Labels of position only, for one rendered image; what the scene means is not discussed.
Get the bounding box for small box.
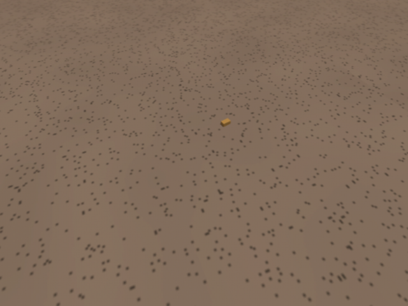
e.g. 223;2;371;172
221;118;231;127

